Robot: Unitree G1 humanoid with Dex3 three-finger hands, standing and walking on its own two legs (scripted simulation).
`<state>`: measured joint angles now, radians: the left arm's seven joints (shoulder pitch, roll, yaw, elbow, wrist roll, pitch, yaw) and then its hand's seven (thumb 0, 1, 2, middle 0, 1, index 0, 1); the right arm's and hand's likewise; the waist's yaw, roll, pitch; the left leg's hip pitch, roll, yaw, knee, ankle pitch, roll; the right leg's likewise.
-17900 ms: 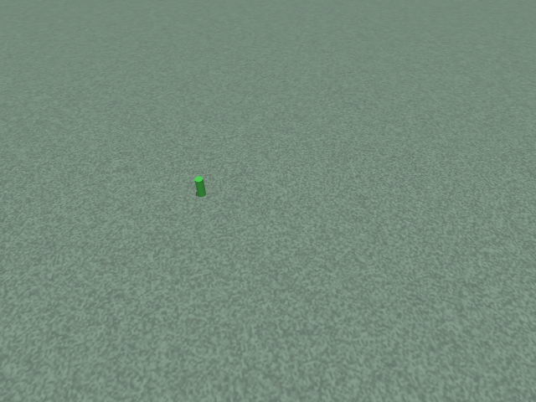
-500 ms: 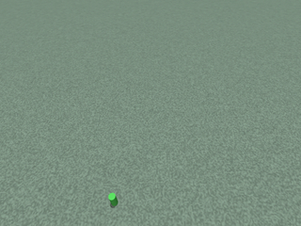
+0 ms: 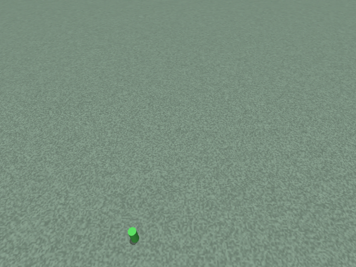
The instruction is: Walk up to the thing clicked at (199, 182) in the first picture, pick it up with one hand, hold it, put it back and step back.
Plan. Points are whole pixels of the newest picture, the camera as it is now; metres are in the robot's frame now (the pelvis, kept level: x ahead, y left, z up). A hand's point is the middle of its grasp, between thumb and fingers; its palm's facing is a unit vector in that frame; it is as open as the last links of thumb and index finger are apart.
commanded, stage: stand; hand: left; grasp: from above
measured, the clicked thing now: (133, 235) +0.45 +0.25 -0.73
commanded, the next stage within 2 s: rise first in 1.10 s
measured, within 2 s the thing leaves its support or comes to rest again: neither
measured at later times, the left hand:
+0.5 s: hand out of the picture +0.08 +0.26 -0.15, palm faces -0.02 -0.94 -0.34, open 7.4 cm
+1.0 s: hand out of the picture +0.07 +0.26 -0.16, palm faces -0.03 -0.94 -0.34, open 7.4 cm
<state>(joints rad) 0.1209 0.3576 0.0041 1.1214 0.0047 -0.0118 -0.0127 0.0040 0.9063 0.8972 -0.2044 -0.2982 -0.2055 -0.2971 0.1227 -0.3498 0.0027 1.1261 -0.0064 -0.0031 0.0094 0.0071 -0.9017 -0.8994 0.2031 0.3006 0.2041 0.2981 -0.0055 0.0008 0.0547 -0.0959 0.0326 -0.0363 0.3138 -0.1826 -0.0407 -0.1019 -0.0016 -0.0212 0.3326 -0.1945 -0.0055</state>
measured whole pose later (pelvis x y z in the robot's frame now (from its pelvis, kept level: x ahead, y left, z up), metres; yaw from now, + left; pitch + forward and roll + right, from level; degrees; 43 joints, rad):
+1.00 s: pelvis +0.00 +0.01 +0.00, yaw +0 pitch -2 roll +0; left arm 0.13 0.36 0.00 1.12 0.01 -0.01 -0.01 0.00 0.91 0.90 -0.20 -0.30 -0.21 -0.30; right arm 0.12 -0.35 0.00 1.12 -0.01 0.00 0.01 0.01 -0.90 -0.90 0.20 0.30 0.20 0.30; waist 0.00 0.00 0.06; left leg -0.09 0.03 -0.03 0.32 -0.19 -0.03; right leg -0.10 -0.01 -0.01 0.33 -0.20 0.00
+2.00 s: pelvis -0.01 +0.03 -0.09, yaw -1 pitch +17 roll -2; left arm 0.27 0.31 0.11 0.43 0.24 0.24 0.02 0.00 -0.50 0.92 -0.11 -1.07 -0.13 -1.05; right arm 0.21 -0.23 -0.03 0.55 0.01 -0.14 -0.02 0.01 -0.93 -0.91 0.20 0.30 0.20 0.30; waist -0.03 0.01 -0.12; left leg -0.89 0.02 -0.04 1.13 -0.53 -0.01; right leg -0.87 -0.01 -0.01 1.08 -0.50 0.02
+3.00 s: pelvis -0.10 +0.02 -0.37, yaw -5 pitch +34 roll -5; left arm -0.67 0.66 0.14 1.13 1.04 -0.24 0.19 0.00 -0.46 0.98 -0.10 -1.04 -0.11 -1.03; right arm 0.18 -0.27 -0.04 0.75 -0.04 -0.09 0.08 0.01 -0.88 -0.90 0.20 0.30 0.20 0.30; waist -0.12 0.01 -0.13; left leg -2.08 0.00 -0.11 2.16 -0.68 -0.03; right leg -2.05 0.01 -0.03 2.10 -0.65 0.03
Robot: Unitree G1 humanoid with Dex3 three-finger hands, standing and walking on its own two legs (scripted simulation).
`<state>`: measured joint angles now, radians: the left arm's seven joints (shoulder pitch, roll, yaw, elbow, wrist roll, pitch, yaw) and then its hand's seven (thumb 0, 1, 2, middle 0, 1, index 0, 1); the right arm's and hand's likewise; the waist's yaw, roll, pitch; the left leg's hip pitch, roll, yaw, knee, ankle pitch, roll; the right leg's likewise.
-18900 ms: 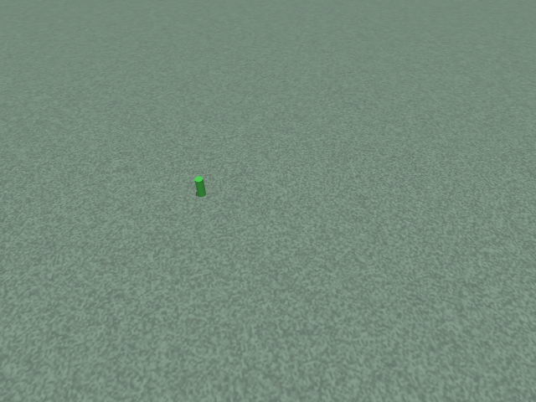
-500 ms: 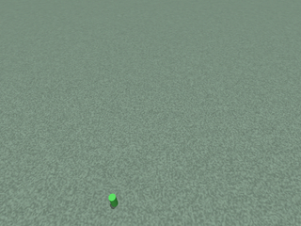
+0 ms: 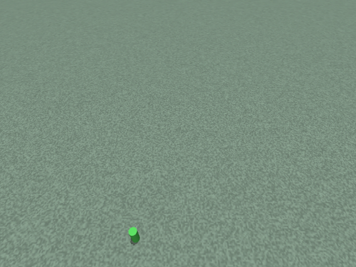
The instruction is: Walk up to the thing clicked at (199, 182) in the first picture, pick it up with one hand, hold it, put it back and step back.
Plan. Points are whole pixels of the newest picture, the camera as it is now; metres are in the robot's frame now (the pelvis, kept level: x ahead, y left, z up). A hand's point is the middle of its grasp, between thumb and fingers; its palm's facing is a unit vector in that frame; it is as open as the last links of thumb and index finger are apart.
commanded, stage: stand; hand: left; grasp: from above
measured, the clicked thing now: (134, 235) +0.45 +0.25 -0.73
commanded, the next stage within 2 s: rise first in 0.10 s
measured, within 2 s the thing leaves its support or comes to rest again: neither
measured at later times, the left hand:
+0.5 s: hand out of the picture +0.16 +0.25 -0.17, palm faces -0.04 -0.93 -0.37, open 9.7 cm
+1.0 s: hand out of the picture +0.12 +0.27 -0.23, palm faces -0.16 -0.87 -0.46, open 13.9 cm
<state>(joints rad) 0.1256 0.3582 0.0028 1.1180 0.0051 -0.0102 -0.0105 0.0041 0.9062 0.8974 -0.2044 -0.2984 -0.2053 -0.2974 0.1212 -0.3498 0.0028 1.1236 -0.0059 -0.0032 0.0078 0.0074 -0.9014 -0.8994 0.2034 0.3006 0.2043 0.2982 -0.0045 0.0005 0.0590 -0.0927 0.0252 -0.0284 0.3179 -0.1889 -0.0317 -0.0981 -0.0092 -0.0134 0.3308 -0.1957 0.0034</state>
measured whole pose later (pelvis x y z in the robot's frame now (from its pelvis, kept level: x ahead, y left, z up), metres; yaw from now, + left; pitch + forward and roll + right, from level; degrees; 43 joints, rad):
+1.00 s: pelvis -0.02 +0.02 -0.09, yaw -1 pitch +17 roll -2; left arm 0.27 0.31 0.11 0.43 0.24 0.24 0.02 0.00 -0.50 0.92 -0.11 -1.07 -0.13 -1.05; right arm 0.21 -0.23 -0.03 0.55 0.01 -0.14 -0.02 0.01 -0.93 -0.91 0.20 0.30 0.20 0.30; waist -0.03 0.01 -0.12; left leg -0.89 0.02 -0.04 1.13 -0.53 -0.01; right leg -0.87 -0.01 -0.01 1.08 -0.50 0.02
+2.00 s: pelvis -0.10 +0.02 -0.37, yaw -4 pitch +34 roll -5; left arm -0.67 0.66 0.14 1.13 1.04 -0.24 0.19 0.00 -0.46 0.98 -0.10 -1.04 -0.11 -1.03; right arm 0.18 -0.27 -0.04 0.75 -0.04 -0.09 0.08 0.01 -0.88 -0.90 0.20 0.30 0.20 0.30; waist -0.12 0.01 -0.13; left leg -2.08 0.00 -0.11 2.16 -0.68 -0.03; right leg -2.05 0.01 -0.03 2.10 -0.65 0.03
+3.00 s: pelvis -0.10 +0.03 -0.44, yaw -8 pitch +35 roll -9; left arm -0.95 0.84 0.14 1.40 1.27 -0.27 0.33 0.00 -0.46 0.95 -0.13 -0.97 -0.14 -0.96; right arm 0.16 -0.28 0.06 0.73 -0.13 -0.02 0.14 0.00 -0.91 -0.90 0.20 0.30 0.20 0.30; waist -0.24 -0.02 -0.04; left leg -2.28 -0.01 -0.15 2.38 -0.71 -0.01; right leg -2.22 0.02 -0.06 2.27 -0.67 0.06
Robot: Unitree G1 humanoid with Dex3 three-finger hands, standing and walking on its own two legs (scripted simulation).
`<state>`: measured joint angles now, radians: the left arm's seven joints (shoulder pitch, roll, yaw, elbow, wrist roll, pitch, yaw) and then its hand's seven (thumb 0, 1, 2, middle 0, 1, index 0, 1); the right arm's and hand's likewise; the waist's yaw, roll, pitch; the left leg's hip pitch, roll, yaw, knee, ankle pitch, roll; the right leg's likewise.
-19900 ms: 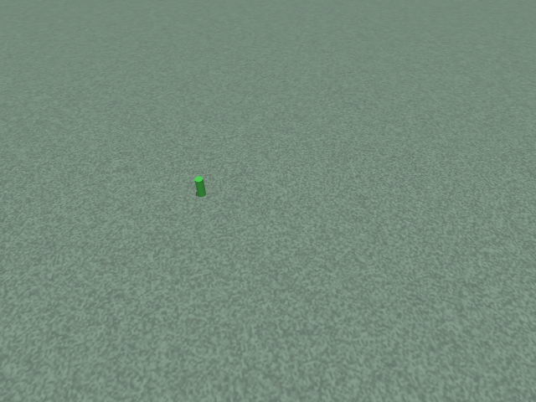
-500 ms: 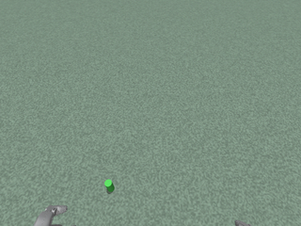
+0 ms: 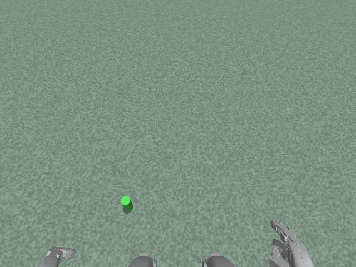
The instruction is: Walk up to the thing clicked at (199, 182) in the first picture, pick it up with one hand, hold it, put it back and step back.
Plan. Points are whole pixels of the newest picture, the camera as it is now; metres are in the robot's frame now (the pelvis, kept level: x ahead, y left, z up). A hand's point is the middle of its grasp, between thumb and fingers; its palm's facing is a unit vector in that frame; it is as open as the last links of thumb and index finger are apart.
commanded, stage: rise first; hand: left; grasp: from above
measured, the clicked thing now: (127, 204) +0.46 +0.24 -0.64
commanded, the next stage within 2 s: approach in 2.00 s
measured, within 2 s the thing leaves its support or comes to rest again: neither
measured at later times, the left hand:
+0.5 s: hand (86, 252) +0.21 +0.28 -0.28, palm faces -0.40 -0.58 -0.71, open 13.7 cm
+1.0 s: hand (100, 221) +0.33 +0.29 -0.42, palm faces -0.47 -0.17 -0.86, open 13.7 cm
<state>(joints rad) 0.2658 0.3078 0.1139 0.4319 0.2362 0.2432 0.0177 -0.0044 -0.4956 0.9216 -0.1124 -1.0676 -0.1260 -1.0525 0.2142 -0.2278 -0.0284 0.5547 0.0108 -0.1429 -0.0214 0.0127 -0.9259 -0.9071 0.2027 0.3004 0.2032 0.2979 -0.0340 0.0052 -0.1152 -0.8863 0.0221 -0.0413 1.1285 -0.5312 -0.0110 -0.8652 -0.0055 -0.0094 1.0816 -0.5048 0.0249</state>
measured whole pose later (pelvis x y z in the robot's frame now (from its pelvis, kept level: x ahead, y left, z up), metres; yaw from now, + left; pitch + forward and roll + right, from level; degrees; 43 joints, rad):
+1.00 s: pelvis -0.09 +0.00 -0.28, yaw -3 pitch +34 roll -5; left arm -0.67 0.66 0.14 1.13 1.04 -0.24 0.19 0.00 -0.46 0.98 -0.10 -1.04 -0.11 -1.03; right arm 0.18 -0.27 -0.04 0.75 -0.04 -0.09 0.08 0.01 -0.88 -0.90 0.20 0.30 0.20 0.30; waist -0.12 0.01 -0.13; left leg -2.08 0.00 -0.11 2.16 -0.68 -0.03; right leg -2.05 0.01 -0.03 2.10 -0.65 0.03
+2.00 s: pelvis -0.08 +0.01 -0.35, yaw -7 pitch +35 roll -9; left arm -0.95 0.84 0.14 1.40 1.27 -0.27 0.33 0.00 -0.46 0.95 -0.13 -0.97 -0.14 -0.96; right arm 0.16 -0.28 0.06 0.73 -0.13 -0.02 0.14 0.00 -0.91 -0.90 0.20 0.30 0.20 0.30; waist -0.24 -0.02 -0.04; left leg -2.28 -0.01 -0.15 2.38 -0.71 -0.01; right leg -2.22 0.02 -0.06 2.27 -0.67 0.06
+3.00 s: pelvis -0.08 +0.01 -0.36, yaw -7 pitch +33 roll -9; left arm -0.98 0.84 0.08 1.39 1.27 -0.28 0.36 0.00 -0.42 0.92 -0.15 -1.03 -0.17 -1.00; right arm 0.18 -0.28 0.12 0.70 -0.14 -0.02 0.14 0.00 -0.91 -0.90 0.20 0.30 0.20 0.30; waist -0.28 -0.05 0.02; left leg -2.32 -0.02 -0.16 2.43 -0.69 -0.02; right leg -2.26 0.02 -0.07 2.32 -0.65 0.05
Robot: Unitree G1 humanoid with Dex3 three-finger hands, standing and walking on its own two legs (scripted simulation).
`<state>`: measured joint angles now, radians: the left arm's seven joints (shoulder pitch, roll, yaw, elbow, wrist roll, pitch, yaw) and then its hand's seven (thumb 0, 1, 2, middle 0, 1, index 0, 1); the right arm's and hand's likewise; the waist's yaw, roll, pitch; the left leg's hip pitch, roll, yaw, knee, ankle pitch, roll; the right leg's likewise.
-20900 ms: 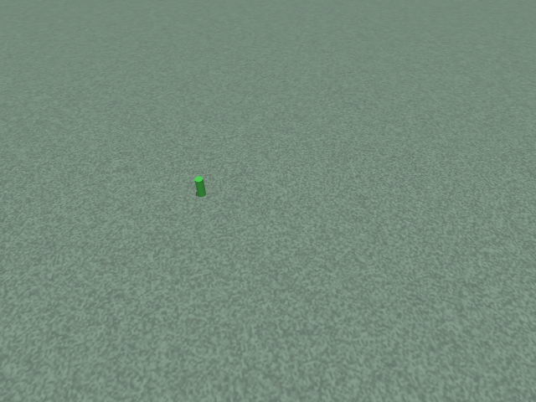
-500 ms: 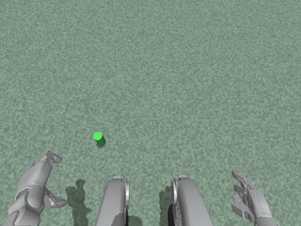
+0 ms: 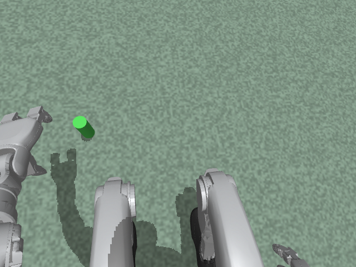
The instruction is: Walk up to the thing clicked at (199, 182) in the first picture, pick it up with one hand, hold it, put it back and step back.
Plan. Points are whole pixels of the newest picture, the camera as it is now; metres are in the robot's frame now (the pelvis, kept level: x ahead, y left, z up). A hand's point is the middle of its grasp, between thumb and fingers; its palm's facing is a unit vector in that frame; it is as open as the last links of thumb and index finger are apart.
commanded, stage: rise first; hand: left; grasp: from above
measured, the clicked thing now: (84, 127) +0.53 +0.27 -0.35
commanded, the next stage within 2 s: approach in 1.00 s
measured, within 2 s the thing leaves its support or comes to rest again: neither
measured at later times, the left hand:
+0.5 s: hand (47, 134) +0.46 +0.32 -0.20, palm faces -0.44 -0.04 -0.90, open 13.3 cm
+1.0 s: hand (54, 129) +0.48 +0.32 -0.22, palm faces -0.45 -0.06 -0.89, open 13.8 cm
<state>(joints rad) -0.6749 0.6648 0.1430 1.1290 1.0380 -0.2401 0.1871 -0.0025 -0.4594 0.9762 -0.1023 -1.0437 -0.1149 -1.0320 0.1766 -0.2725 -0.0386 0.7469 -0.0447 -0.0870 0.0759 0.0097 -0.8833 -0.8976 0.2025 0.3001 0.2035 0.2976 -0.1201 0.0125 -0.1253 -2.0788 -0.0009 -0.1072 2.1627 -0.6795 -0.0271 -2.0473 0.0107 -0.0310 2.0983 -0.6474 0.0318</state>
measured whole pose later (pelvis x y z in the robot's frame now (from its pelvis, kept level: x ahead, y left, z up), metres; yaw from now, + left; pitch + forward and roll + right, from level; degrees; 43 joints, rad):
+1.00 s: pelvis +0.01 +0.01 -0.06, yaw -3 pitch +35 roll -9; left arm -0.95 0.84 0.14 1.40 1.27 -0.27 0.33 0.00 -0.46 0.95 -0.13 -0.97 -0.14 -0.96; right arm 0.16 -0.28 0.06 0.73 -0.13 -0.02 0.14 0.00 -0.91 -0.90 0.20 0.30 0.20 0.30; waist -0.24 -0.02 -0.04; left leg -2.28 -0.01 -0.15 2.38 -0.71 -0.01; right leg -2.22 0.02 -0.06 2.27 -0.67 0.06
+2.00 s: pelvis +0.00 +0.01 -0.08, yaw -4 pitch +33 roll -9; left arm -0.98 0.84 0.08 1.39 1.27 -0.28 0.36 0.00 -0.42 0.92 -0.15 -1.03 -0.17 -1.00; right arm 0.18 -0.28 0.12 0.70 -0.14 -0.02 0.14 0.00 -0.91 -0.90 0.20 0.30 0.20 0.30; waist -0.28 -0.05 0.02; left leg -2.32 -0.02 -0.16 2.43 -0.69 -0.02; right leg -2.26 0.02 -0.07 2.32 -0.65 0.05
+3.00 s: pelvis +0.00 +0.02 -0.09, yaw -8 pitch +30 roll -13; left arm -1.13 1.01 0.10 1.68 1.31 -0.22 0.48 0.00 -0.34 1.05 -0.20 -1.04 -0.20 -1.04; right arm 0.14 -0.32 0.25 0.65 -0.20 -0.12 0.17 0.00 -0.90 -0.90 0.20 0.30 0.20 0.30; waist -0.40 -0.09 0.10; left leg -2.35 -0.01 -0.22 2.51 -0.71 -0.01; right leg -2.26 0.05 -0.12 2.33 -0.64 0.07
